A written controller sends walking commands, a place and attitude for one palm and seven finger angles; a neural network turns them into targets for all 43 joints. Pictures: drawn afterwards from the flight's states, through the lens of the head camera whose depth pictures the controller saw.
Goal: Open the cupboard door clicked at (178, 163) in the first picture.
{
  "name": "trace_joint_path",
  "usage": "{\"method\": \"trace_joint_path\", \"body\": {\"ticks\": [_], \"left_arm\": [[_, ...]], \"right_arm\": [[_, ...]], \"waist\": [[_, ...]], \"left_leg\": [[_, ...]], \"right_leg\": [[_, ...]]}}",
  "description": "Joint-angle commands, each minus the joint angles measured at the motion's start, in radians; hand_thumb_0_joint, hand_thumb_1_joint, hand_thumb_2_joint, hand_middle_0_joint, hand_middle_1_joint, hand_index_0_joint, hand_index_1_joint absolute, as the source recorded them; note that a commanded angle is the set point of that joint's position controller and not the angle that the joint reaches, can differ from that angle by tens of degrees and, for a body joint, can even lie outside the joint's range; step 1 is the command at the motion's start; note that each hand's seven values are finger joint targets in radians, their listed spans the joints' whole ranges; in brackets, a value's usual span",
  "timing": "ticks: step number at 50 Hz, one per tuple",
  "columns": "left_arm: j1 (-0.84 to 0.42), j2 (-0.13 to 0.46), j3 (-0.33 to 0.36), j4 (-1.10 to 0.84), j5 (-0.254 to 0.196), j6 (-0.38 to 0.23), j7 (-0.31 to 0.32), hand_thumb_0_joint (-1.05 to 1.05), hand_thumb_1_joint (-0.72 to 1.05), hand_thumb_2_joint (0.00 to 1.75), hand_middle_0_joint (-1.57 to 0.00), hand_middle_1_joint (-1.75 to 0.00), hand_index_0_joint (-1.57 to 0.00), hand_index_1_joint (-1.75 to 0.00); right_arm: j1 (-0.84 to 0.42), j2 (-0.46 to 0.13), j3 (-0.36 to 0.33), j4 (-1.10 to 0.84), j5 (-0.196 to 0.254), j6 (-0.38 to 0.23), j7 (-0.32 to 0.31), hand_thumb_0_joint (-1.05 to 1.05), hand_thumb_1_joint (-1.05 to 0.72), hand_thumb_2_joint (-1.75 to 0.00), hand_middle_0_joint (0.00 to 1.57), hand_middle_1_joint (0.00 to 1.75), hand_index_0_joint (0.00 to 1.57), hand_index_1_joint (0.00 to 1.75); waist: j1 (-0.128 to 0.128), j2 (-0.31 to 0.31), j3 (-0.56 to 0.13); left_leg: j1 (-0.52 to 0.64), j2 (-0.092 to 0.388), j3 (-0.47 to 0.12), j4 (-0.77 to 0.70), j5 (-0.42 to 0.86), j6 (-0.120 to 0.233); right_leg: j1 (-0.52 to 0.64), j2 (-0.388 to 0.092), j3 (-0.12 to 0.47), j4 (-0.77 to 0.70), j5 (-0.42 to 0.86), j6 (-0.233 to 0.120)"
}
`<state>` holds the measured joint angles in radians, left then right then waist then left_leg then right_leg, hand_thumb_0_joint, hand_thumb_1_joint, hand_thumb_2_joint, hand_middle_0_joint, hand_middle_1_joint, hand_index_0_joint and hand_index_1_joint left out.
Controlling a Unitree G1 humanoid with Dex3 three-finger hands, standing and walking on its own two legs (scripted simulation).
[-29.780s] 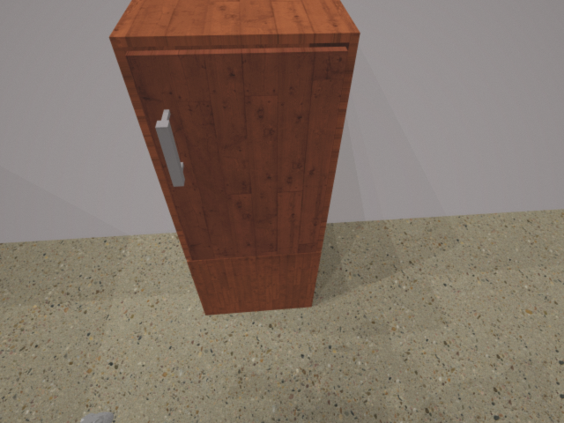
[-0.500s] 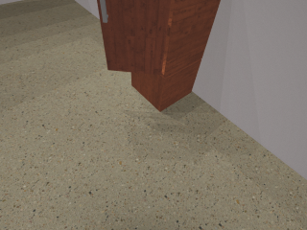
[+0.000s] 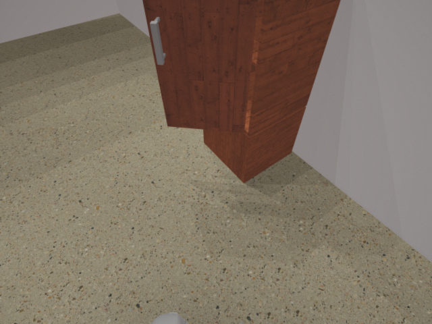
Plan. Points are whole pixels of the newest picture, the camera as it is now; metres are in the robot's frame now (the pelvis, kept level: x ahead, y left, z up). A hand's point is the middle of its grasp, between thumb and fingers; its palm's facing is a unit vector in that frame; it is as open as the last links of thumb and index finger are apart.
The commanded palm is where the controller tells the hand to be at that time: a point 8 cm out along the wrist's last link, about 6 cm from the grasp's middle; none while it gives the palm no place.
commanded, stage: take the last steps up to it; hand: left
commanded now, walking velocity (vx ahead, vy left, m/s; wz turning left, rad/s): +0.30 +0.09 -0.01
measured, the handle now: (159, 41) +0.96 +0.25 +0.05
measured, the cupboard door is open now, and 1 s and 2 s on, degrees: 46 46 46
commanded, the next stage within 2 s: come to a stop and stand still in 0.78 s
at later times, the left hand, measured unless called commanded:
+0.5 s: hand (125, 267) +0.26 +0.24 -0.17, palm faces +0.01 -0.98 -0.21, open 7.3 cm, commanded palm none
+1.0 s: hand (133, 247) +0.33 +0.24 -0.20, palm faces +0.04 -0.99 -0.15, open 7.3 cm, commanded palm none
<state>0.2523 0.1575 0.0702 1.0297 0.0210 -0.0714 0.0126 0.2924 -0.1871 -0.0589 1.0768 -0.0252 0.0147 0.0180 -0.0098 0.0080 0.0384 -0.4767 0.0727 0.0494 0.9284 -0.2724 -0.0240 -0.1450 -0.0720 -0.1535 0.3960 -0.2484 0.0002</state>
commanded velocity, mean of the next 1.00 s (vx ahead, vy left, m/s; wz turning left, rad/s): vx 0.16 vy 0.01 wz -0.02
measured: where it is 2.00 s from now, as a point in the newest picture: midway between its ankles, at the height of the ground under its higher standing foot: (216, 291)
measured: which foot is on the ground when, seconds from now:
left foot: up 0.00-0.16, down 0.18-0.54, up 0.56-0.92, down 0.94-1.00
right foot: down 0.00-0.18, up 0.20-0.52, down 0.54-0.96, up 0.98-1.00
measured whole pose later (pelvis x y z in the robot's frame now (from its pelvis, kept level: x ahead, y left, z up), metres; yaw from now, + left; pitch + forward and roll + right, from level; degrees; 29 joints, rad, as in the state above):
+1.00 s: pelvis +0.38 +0.08 -0.02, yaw -3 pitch -1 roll +0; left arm 0.36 0.15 0.03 1.16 0.01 -0.02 0.03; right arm 0.12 -0.15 -0.02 1.04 -0.02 -0.04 -0.01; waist 0.04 -0.04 0.07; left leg -0.37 0.03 0.12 0.59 -0.19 0.04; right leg -0.13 -0.07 -0.07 0.70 -0.53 0.02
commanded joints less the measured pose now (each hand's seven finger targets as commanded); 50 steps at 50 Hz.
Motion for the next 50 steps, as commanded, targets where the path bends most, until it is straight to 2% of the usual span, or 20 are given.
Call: {"method": "trace_joint_path", "body": {"ticks": [1, 5, 7, 9, 10, 13, 17, 22, 25, 26, 27, 28, 29, 31, 34, 41, 45, 47, 48, 50], "left_arm": [[0.104, 0.147, 0.016, 0.019, 0.006, -0.015, -0.008, 0.00, 0.90, 0.90, -0.20, -0.30, -0.20, -0.30], [0.094, 0.176, 0.020, 0.039, 0.005, 0.002, -0.009, 0.00, 0.90, 0.90, -0.20, -0.30, -0.20, -0.30], [0.074, 0.156, 0.016, 0.032, 0.004, 0.013, -0.013, 0.00, 0.90, 0.90, -0.20, -0.30, -0.20, -0.30], [0.046, 0.068, -0.003, -0.037, -0.005, 0.016, -0.020, 0.00, 0.90, 0.90, -0.20, -0.30, -0.20, -0.30], [0.003, 0.071, -0.004, -0.054, 0.001, 0.014, -0.013, 0.00, 0.90, 0.90, -0.20, -0.30, -0.20, -0.30], [-0.019, 0.069, -0.002, -0.028, 0.003, 0.028, -0.029, 0.00, 0.90, 0.90, -0.20, -0.30, -0.20, -0.30], [0.017, 0.033, -0.007, -0.019, 0.003, 0.045, -0.036, 0.00, 0.90, 0.90, -0.20, -0.30, -0.20, -0.30], [-0.042, 0.041, -0.003, -0.051, 0.005, 0.044, -0.040, 0.00, 0.90, 0.90, -0.20, -0.30, -0.20, -0.30], [0.024, 0.077, 0.010, -0.032, 0.008, 0.041, -0.038, 0.00, 0.90, 0.90, -0.20, -0.30, -0.20, -0.30], [0.105, 0.122, 0.021, -0.012, 0.010, 0.031, -0.033, 0.00, 0.90, 0.90, -0.20, -0.30, -0.20, -0.30], [0.213, 0.205, 0.037, 0.019, 0.014, 0.016, -0.025, 0.00, 0.90, 0.90, -0.20, -0.30, -0.20, -0.30], [0.275, 0.265, 0.045, 0.028, -0.002, 0.018, -0.017, 0.00, 0.90, 0.90, -0.20, -0.30, -0.20, -0.30], [0.230, 0.221, 0.033, 0.026, -0.004, 0.008, -0.007, 0.00, 0.90, 0.90, -0.20, -0.30, -0.20, -0.30], [0.117, 0.141, 0.013, -0.008, -0.009, 0.002, 0.002, 0.00, 0.90, 0.90, -0.20, -0.30, -0.20, -0.30], [0.100, 0.102, -0.004, 0.004, -0.006, -0.021, -0.002, 0.00, 0.90, 0.90, -0.20, -0.30, -0.20, -0.30], [0.123, 0.139, -0.005, 0.062, 0.000, -0.013, -0.001, 0.00, 0.90, 0.90, -0.20, -0.30, -0.20, -0.30], [0.099, 0.121, -0.012, 0.074, -0.007, 0.006, 0.006, 0.00, 0.90, 0.90, -0.20, -0.30, -0.20, -0.30], [0.178, 0.039, -0.039, 0.063, -0.022, 0.021, 0.019, 0.00, 0.90, 0.90, -0.20, -0.30, -0.20, -0.30], [0.184, 0.031, -0.046, 0.059, -0.019, 0.035, 0.030, 0.00, 0.90, 0.90, -0.20, -0.30, -0.20, -0.30], [0.175, 0.056, -0.035, 0.076, -0.018, 0.078, 0.035, 0.00, 0.90, 0.90, -0.20, -0.30, -0.20, -0.30]], "right_arm": [[-0.072, 0.015, 0.002, -0.092, 0.001, -0.034, 0.023, 0.00, -0.90, -0.90, 0.20, 0.30, 0.20, 0.30], [-0.085, -0.023, 0.001, -0.104, 0.001, -0.049, 0.024, 0.00, -0.90, -0.90, 0.20, 0.30, 0.20, 0.30], [0.060, -0.086, -0.015, -0.062, -0.003, -0.060, 0.011, 0.00, -0.90, -0.90, 0.20, 0.30, 0.20, 0.30], [0.294, -0.260, -0.055, -0.018, -0.018, -0.063, -0.023, 0.00, -0.90, -0.90, 0.20, 0.30, 0.20, 0.30], [0.255, -0.256, -0.050, -0.021, -0.016, -0.057, -0.027, 0.00, -0.90, -0.90, 0.20, 0.30, 0.20, 0.30], [0.057, -0.132, -0.015, -0.078, -0.009, -0.071, -0.038, 0.00, -0.90, -0.90, 0.20, 0.30, 0.20, 0.30], [0.035, -0.110, -0.011, -0.069, -0.008, -0.089, -0.040, 0.00, -0.90, -0.90, 0.20, 0.30, 0.20, 0.30], [0.029, -0.126, -0.013, -0.049, -0.010, -0.073, -0.029, 0.00, -0.90, -0.90, 0.20, 0.30, 0.20, 0.30], [0.006, -0.118, -0.009, -0.043, -0.007, -0.062, -0.025, 0.00, -0.90, -0.90, 0.20, 0.30, 0.20, 0.30], [-0.001, -0.099, -0.004, -0.044, -0.001, -0.063, -0.022, 0.00, -0.90, -0.90, 0.20, 0.30, 0.20, 0.30], [0.001, -0.055, 0.005, -0.062, 0.008, -0.066, -0.015, 0.00, -0.90, -0.90, 0.20, 0.30, 0.20, 0.30], [-0.033, -0.060, 0.006, -0.096, 0.007, -0.063, -0.010, 0.00, -0.90, -0.90, 0.20, 0.30, 0.20, 0.30], [-0.076, -0.086, -0.004, -0.088, 0.003, -0.062, -0.014, 0.00, -0.90, -0.90, 0.20, 0.30, 0.20, 0.30], [-0.081, -0.068, -0.005, -0.067, 0.006, -0.061, -0.015, 0.00, -0.90, -0.90, 0.20, 0.30, 0.20, 0.30], [-0.030, -0.011, 0.009, -0.035, 0.003, -0.043, -0.008, 0.00, -0.90, -0.90, 0.20, 0.30, 0.20, 0.30], [-0.123, 0.006, 0.014, -0.070, 0.009, -0.044, 0.009, 0.00, -0.90, -0.90, 0.20, 0.30, 0.20, 0.30], [-0.012, -0.040, 0.014, -0.030, 0.002, -0.063, -0.008, 0.00, -0.90, -0.90, 0.20, 0.30, 0.20, 0.30], [0.114, -0.167, -0.003, -0.006, -0.004, -0.065, -0.039, 0.00, -0.90, -0.90, 0.20, 0.30, 0.20, 0.30], [0.102, -0.171, 0.003, -0.010, 0.003, -0.049, -0.051, 0.00, -0.90, -0.90, 0.20, 0.30, 0.20, 0.30], [-0.015, -0.169, 0.008, -0.037, 0.009, -0.031, -0.073, 0.00, -0.90, -0.90, 0.20, 0.30, 0.20, 0.30]], "waist": [[0.044, -0.134, 0.022], [0.023, -0.162, 0.043], [-0.055, -0.034, -0.002], [-0.135, 0.300, -0.115], [-0.119, 0.201, -0.089], [-0.033, 0.161, 0.023], [0.013, 0.075, -0.010], [0.016, 0.081, 0.024], [0.062, 0.041, 0.039], [0.102, -0.055, 0.013], [0.140, -0.265, -0.017], [0.154, -0.330, -0.026], [0.130, -0.316, 0.005], [0.067, -0.134, -0.001], [0.025, -0.116, -0.040], [0.042, -0.166, 0.003], [-0.032, -0.098, -0.009], [-0.044, 0.199, -0.171], [-0.037, 0.139, -0.152], [-0.009, 0.258, -0.125]], "left_leg": [[-0.021, -0.003, 0.053, -0.223, 0.040, -0.013], [0.145, -0.035, 0.092, -0.373, 0.065, 0.003], [0.419, -0.041, 0.090, -0.468, 0.034, 0.022], [0.637, 0.317, -0.418, -0.658, -0.023, 0.185], [0.539, 0.356, -0.428, -0.690, -0.154, 0.226], [0.309, 0.286, -0.278, -0.754, -0.154, 0.187], [0.292, 0.230, -0.103, -0.760, 0.059, 0.186], [0.254, 0.208, -0.057, -0.744, -0.024, 0.188], [0.166, 0.153, -0.017, -0.625, -0.130, 0.136], [0.090, 0.080, 0.033, -0.464, -0.127, 0.099], [-0.087, -0.045, 0.132, -0.175, -0.184, 0.044], [-0.192, -0.066, 0.078, 0.082, -0.360, 0.032], [-0.236, -0.024, -0.027, 0.213, -0.258, 0.032], [-0.201, 0.037, -0.064, 0.206, -0.099, 0.012], [-0.088, 0.034, -0.010, 0.053, -0.031, -0.019], [0.020, -0.024, 0.065, -0.270, 0.040, -0.009], [0.311, -0.047, 0.062, -0.485, 0.216, 0.018], [0.555, 0.268, -0.238, -0.454, 0.864, 0.171], [0.459, 0.316, -0.226, -0.497, 0.982, 0.218], [0.357, 0.318, -0.239, -0.545, 0.895, 0.217]], "right_leg": [[0.032, -0.240, 0.132, -0.201, 0.148, -0.111], [-0.033, -0.234, 0.106, -0.130, 0.082, -0.085], [-0.171, -0.169, 0.048, 0.081, 0.066, -0.052], [-0.470, 0.036, -0.023, 0.640, -0.354, 0.008], [-0.502, 0.002, 0.072, 0.800, -0.356, -0.028], [-0.509, -0.082, 0.137, 0.845, -0.134, -0.018], [-0.387, -0.078, 0.103, 0.598, -0.068, -0.003], [-0.233, -0.028, 0.049, 0.319, -0.026, -0.001], [-0.032, 0.006, 0.029, 0.176, 0.015, -0.003], [0.108, -0.020, 0.098, 0.082, -0.029, -0.023], [0.259, -0.230, 0.411, -0.064, -0.099, -0.110], [0.276, -0.387, 0.655, -0.206, -0.146, -0.211], [0.216, -0.369, 0.659, -0.212, -0.072, -0.216], [0.150, -0.314, 0.436, -0.179, 0.146, -0.188], [0.101, -0.227, 0.202, -0.150, 0.479, -0.145], [0.084, -0.203, 0.138, -0.129, 0.453, -0.133], [-0.025, -0.135, 0.087, 0.067, 0.435, -0.070], [-0.197, 0.007, 0.027, 0.349, -0.161, 0.014], [-0.144, 0.027, 0.083, 0.444, -0.397, 0.016], [-0.165, 0.005, 0.138, 0.560, -0.394, 0.025]]}}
